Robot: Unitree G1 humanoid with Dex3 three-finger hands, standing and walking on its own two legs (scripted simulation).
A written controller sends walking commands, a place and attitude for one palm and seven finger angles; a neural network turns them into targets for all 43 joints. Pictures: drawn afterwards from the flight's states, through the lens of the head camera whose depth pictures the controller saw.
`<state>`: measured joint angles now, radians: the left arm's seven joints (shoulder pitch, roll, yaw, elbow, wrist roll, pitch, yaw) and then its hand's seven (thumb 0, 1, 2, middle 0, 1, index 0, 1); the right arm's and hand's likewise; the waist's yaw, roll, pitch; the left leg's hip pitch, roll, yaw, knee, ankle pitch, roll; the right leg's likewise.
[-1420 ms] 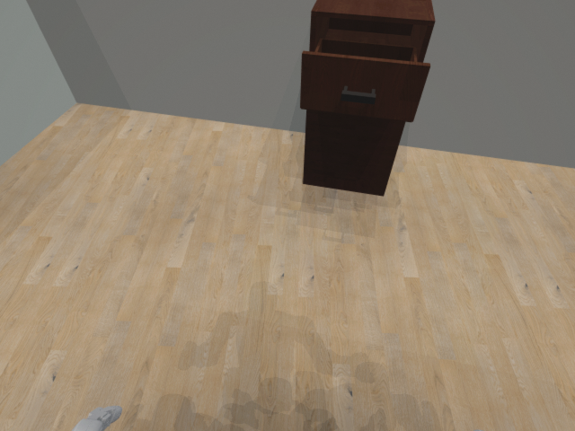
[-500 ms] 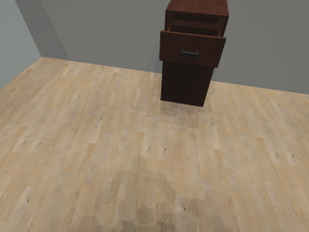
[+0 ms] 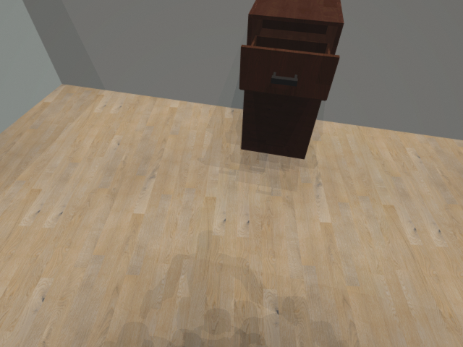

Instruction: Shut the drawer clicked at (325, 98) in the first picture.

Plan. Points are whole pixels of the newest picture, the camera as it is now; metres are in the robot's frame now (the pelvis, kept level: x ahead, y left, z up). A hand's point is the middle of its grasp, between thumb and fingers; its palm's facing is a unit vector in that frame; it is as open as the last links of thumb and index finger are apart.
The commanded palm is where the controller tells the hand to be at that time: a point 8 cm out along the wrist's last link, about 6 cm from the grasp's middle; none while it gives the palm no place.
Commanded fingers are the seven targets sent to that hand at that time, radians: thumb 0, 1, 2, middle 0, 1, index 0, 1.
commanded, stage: look at it before walking up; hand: left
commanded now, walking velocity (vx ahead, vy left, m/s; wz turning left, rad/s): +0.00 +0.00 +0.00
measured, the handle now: (284, 78) +1.07 -0.14 -0.07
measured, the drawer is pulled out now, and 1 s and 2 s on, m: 0.30 0.30 0.30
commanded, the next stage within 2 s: walk to a spot facing it in 0.12 s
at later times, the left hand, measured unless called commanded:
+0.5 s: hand out of the picture +0.06 +0.20 -0.18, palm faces -0.11 -0.96 -0.24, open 7.4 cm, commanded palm none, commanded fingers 0.00 0.90 0.90 -0.20 -0.30 -0.20 -0.30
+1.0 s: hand (187, 336) +0.18 +0.10 -0.17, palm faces -0.22 -0.96 -0.19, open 7.4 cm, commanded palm none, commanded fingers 0.00 0.90 0.90 -0.20 -0.30 -0.20 -0.30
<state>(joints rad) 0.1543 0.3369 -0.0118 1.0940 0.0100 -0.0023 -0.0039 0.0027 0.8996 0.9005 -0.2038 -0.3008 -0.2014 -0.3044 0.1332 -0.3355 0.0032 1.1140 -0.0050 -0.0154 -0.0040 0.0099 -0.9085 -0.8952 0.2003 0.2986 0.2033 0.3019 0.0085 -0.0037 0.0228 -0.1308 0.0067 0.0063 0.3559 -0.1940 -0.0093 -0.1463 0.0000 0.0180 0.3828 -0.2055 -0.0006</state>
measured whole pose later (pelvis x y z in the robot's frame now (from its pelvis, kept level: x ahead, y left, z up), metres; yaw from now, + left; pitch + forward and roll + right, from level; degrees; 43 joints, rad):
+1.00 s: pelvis +0.19 -0.07 -0.01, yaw -19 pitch +1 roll +0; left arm 0.45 0.13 0.03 1.06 0.03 -0.07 0.01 0.00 0.90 0.90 -0.20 -0.30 -0.20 -0.30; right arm 0.12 -0.19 -0.06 0.96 -0.02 -0.01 0.02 0.01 -0.91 -0.90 0.19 0.30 0.20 0.30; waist 0.06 0.02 0.02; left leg -0.65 0.12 0.05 0.92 -0.15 -0.05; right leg 0.01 0.08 0.07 0.30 -0.32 -0.07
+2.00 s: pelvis +0.48 -0.17 -0.01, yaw -46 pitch +0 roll +0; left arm 0.16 0.16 0.04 0.95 0.02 0.01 0.02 0.00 0.90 0.90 -0.20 -0.30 -0.20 -0.30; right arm 0.18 -0.18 -0.04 0.94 -0.01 0.01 -0.02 0.01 -0.91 -0.90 0.20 0.30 0.20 0.30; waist -0.03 0.02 0.05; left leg -0.48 0.11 0.02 1.00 -0.37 -0.05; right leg -0.29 0.05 -0.08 0.50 -0.21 -0.09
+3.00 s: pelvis +0.44 -0.21 -0.01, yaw -16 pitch -1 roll +2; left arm 0.28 0.18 0.03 0.93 0.03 0.01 0.02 0.00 0.91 0.90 -0.21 -0.30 -0.20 -0.30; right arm 0.12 -0.26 -0.07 0.95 -0.01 0.08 0.01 0.01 -0.91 -0.90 0.19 0.30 0.20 0.30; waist 0.04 0.00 0.08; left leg -0.36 0.03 0.03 0.88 -0.45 -0.06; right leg -0.21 -0.10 -0.20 0.51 -0.28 -0.03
